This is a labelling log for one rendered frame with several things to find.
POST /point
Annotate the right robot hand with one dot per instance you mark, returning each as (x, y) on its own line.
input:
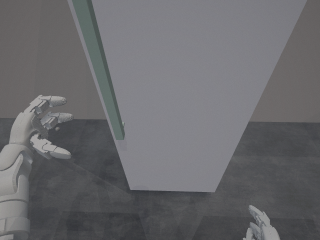
(267, 232)

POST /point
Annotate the handle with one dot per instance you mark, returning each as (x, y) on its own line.
(88, 23)

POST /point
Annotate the fridge door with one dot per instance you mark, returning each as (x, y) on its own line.
(187, 76)

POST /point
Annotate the robot left forearm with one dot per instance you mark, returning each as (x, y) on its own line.
(15, 167)

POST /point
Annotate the left robot hand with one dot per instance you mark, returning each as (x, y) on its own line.
(26, 126)

